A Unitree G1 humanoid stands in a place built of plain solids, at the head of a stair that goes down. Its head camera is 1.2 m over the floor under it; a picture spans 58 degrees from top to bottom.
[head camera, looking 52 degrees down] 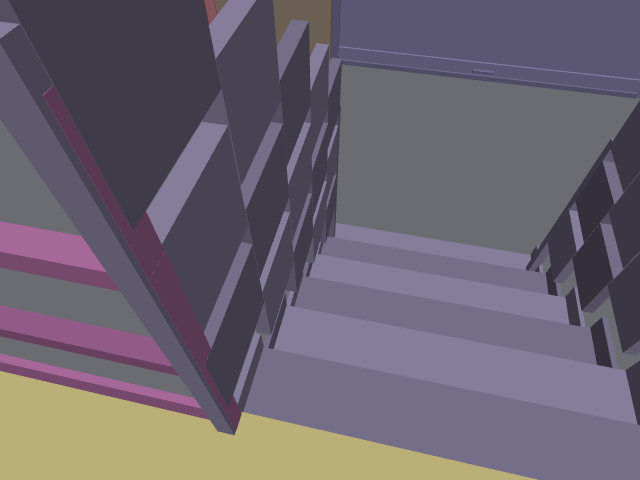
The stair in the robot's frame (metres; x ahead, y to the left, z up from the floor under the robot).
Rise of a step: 0.17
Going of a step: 0.26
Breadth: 1.32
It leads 12 degrees to the right of straight ahead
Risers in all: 7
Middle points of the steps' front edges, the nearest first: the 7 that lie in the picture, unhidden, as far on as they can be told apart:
0.23 -0.38 0.00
0.48 -0.44 -0.17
0.73 -0.49 -0.34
0.99 -0.55 -0.51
1.24 -0.60 -0.68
1.50 -0.66 -0.85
1.75 -0.71 -1.02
